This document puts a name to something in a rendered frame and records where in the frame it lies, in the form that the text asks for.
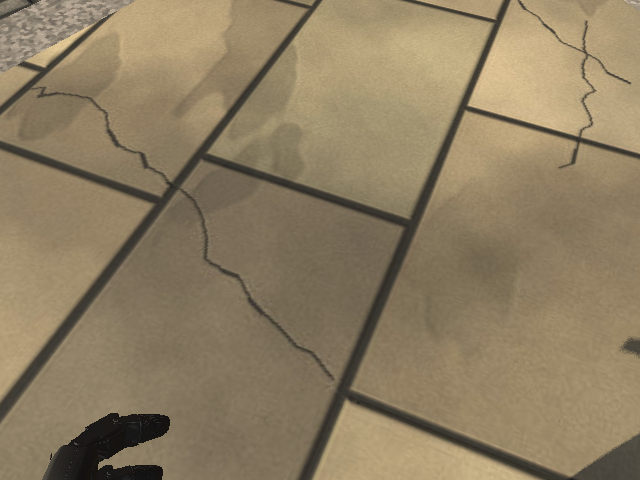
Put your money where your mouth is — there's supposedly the left robot hand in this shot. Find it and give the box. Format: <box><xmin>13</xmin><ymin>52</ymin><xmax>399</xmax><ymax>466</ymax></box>
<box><xmin>42</xmin><ymin>413</ymin><xmax>170</xmax><ymax>480</ymax></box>

